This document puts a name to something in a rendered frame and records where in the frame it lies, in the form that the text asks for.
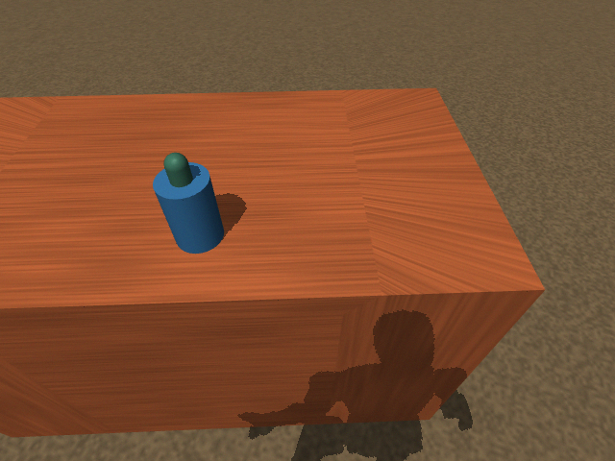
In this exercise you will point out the bottle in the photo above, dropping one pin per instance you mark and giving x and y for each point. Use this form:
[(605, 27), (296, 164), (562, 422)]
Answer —
[(187, 199)]

